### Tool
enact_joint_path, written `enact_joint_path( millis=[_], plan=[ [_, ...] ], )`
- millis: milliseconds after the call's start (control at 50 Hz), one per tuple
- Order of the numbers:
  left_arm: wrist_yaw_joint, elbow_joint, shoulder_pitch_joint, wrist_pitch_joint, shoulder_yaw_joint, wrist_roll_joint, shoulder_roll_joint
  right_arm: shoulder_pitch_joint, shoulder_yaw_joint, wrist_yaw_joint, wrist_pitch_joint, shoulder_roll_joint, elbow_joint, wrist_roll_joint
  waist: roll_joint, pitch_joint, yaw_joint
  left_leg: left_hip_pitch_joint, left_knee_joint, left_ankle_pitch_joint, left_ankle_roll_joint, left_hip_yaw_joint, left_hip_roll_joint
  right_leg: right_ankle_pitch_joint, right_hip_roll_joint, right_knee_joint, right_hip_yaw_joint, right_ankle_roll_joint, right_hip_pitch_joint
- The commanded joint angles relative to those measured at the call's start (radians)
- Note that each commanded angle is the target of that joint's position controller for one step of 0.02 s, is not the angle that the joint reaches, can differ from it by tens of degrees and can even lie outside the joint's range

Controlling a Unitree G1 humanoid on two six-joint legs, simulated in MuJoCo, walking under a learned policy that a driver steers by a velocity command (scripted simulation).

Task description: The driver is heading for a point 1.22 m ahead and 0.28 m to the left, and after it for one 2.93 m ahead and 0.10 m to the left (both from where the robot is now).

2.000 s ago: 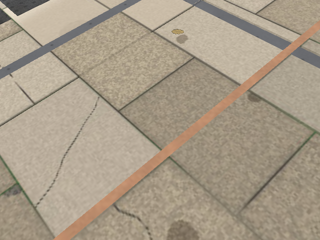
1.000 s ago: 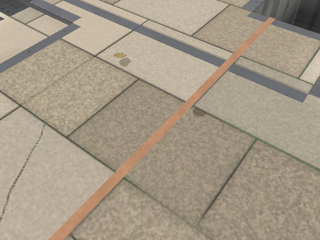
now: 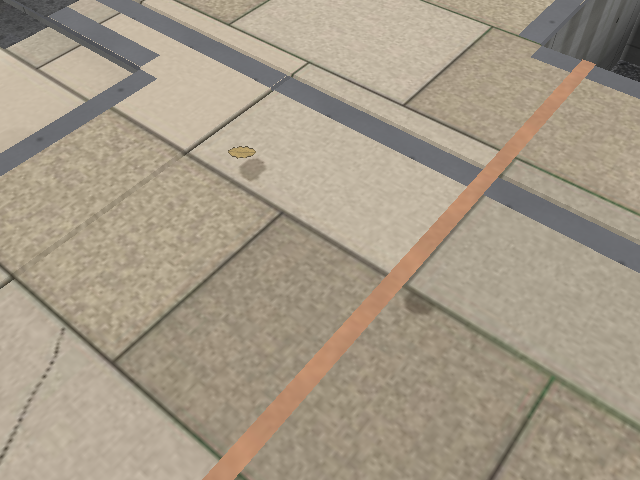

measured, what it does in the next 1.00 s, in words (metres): walks ahead, turning left: left foot, then right foot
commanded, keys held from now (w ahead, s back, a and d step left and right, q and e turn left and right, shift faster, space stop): w+q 0.62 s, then w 0.38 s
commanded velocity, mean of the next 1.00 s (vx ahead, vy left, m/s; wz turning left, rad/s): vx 0.50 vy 0.00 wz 0.35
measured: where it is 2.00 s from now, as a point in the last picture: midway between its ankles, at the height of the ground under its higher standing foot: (215, 260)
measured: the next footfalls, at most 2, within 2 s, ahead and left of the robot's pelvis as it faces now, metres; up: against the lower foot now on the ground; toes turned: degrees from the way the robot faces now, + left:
left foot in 0.38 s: +0.39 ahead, +0.16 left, +0.00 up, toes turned +12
right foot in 0.88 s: +0.73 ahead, +0.06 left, +0.00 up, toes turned +23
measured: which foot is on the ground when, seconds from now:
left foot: up 0.00-0.36, down 0.38-0.90, up 0.92-1.00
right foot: down 0.00-0.38, up 0.40-0.86, down 0.88-1.00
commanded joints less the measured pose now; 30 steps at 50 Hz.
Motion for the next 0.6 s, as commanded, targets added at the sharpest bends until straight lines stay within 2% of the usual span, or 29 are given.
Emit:
enact_joint_path(
  millis=[20,60,100,180,220,280,300,340,360,380,400,420,440,460,480,500,520,540,580,600],
  plan=[
    [-0.001,-0.029,-0.017,-0.027,0.014,0.004,0.081,0.091,-0.019,-0.006,0.017,-0.041,-0.031,-0.002,-0.102,-0.036,-0.032,-0.111,-0.03,0.057,-0.007,-0.044,0.091,0.023,-0.275,-0.301,0.261,-0.168,0.052],
    [0.012,-0.007,0.014,-0.033,0.021,0.011,0.113,0.019,-0.024,-0.009,0.031,-0.055,-0.066,-0.006,-0.093,0.005,-0.027,-0.186,-0.103,0.134,-0.026,-0.05,0.101,0.042,-0.278,-0.337,0.204,-0.173,0.037],
    [0.027,0.009,0.049,-0.033,0.025,0.015,0.132,-0.053,-0.027,-0.006,0.03,-0.061,-0.095,-0.011,-0.076,0.02,-0.007,-0.253,-0.212,0.253,-0.035,-0.067,0.092,0.08,-0.274,-0.346,0.152,-0.161,0.072],
    [0.044,0.02,0.085,-0.03,0.024,0.008,0.154,-0.19,-0.016,0.016,0.017,-0.039,-0.146,-0.012,-0.06,0.029,0.04,-0.213,-0.463,0.453,-0.031,-0.005,0.049,0.141,-0.249,-0.355,0.024,-0.118,0.11],
    [0.048,0.038,0.131,-0.022,0.025,0.001,0.162,-0.255,-0.008,0.028,0.016,-0.028,-0.178,-0.01,-0.049,0.043,0.067,-0.233,-0.529,0.468,-0.024,0.013,0.04,0.156,-0.27,-0.344,-0.002,-0.112,0.188],
    [0.049,0.057,0.179,0.005,0.03,-0.006,0.17,-0.322,-0.005,0.05,0.016,-0.033,-0.232,-0.008,-0.044,0.054,0.084,-0.304,-0.586,0.375,0.003,0.032,0.027,0.239,-0.315,-0.272,-0.028,-0.097,0.351],
    [0.051,0.056,0.179,0.015,0.033,-0.008,0.178,-0.331,-0.006,0.059,0.016,-0.04,-0.249,-0.007,-0.051,0.051,0.079,-0.309,-0.596,0.32,0.015,0.048,0.016,0.31,-0.328,-0.234,-0.036,-0.088,0.392],
    [0.057,0.039,0.154,0.034,0.041,-0.008,0.207,-0.29,-0.021,0.071,0.019,-0.072,-0.268,-0.006,-0.091,-0.002,0.038,-0.208,-0.596,0.21,0.049,0.109,-0.038,0.637,-0.335,-0.101,-0.068,-0.064,0.427],
    [0.062,0.029,0.142,0.045,0.044,-0.004,0.217,-0.203,-0.039,0.073,0.023,-0.104,-0.258,-0.005,-0.111,-0.063,-0.013,-0.087,-0.592,0.171,0.07,0.138,-0.08,0.802,-0.327,0.035,-0.089,-0.049,0.419],
    [0.069,0.016,0.13,0.055,0.04,-0.002,0.209,-0.044,-0.07,0.067,0.025,-0.154,-0.221,-0.001,-0.098,-0.148,-0.095,0.131,-0.639,0.207,0.105,0.145,-0.126,0.837,-0.29,0.246,-0.12,-0.018,0.345],
    [0.074,-0.015,0.146,0.048,0.026,0.013,0.185,0.126,-0.107,0.047,0.035,-0.249,-0.192,-0.002,0.015,-0.263,-0.153,0.452,-0.656,0.208,0.173,-0.092,0.01,0.559,-0.245,0.565,-0.13,0.024,0.095],
    [0.049,-0.053,0.243,0.012,-0.022,0.032,0.029,0.119,-0.116,0.044,0.033,-0.321,-0.198,0.0,0.241,-0.362,-0.041,0.784,-0.77,0.024,0.364,-0.673,0.248,-0.376,-0.012,0.895,-0.028,0.084,-0.359],
    [0.033,-0.063,0.141,-0.034,-0.002,-0.008,0.134,0.148,-0.091,0.041,0.028,-0.231,-0.214,-0.009,0.134,-0.417,-0.11,0.839,-0.878,-0.023,0.36,-0.787,0.268,-0.434,-0.027,0.992,0.168,0.059,-0.478],
    [0.024,-0.097,0.05,-0.059,0.009,-0.04,0.171,0.106,-0.08,0.036,0.021,-0.187,-0.216,-0.018,0.099,-0.279,-0.115,0.75,-0.888,0.062,0.308,-0.628,0.234,-0.341,-0.078,0.974,0.172,0.033,-0.552],
    [0.029,-0.103,0.023,-0.07,0.005,-0.033,0.161,0.039,-0.074,0.035,0.017,-0.167,-0.233,-0.016,-0.006,-0.2,-0.076,0.601,-0.893,0.173,0.278,-0.503,0.192,-0.257,-0.123,0.893,0.165,0.026,-0.52],
    [0.036,-0.097,0.016,-0.068,0.013,-0.012,0.162,-0.029,-0.066,0.034,0.016,-0.141,-0.254,-0.021,-0.051,-0.143,-0.035,0.459,-0.91,0.288,0.257,-0.414,0.157,-0.211,-0.153,0.801,0.16,0.035,-0.453],
    [0.037,-0.097,0.034,-0.055,0.02,-0.003,0.167,-0.065,-0.057,0.032,0.016,-0.119,-0.273,-0.032,-0.036,-0.127,0.001,0.37,-0.935,0.361,0.253,-0.368,0.132,-0.188,-0.172,0.761,0.167,0.043,-0.381],
    [0.037,-0.103,0.046,-0.04,0.022,0.003,0.158,-0.077,-0.058,0.031,0.016,-0.121,-0.28,-0.031,-0.025,-0.115,0.019,0.318,-0.956,0.397,0.257,-0.35,0.12,-0.18,-0.175,0.719,0.164,0.059,-0.349],
    [0.04,-0.116,0.039,-0.019,0.02,0.016,0.131,-0.062,-0.063,0.02,0.015,-0.141,-0.281,-0.019,-0.019,-0.089,0.031,0.238,-0.979,0.463,0.263,-0.285,0.098,-0.14,-0.171,0.624,0.14,0.098,-0.334],
    [0.043,-0.132,0.003,-0.014,0.017,0.02,0.121,-0.048,-0.068,0.012,0.015,-0.158,-0.279,-0.016,-0.016,-0.071,0.024,0.211,-0.988,0.47,0.257,-0.258,0.083,-0.088,-0.162,0.557,0.13,0.116,-0.343]
  ],
)
Keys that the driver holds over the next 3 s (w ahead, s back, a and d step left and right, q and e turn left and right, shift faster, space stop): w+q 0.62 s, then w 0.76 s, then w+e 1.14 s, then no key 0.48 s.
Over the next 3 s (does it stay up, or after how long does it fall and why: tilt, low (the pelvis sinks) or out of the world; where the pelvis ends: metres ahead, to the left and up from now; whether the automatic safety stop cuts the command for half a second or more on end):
stays up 1.54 0.29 0.00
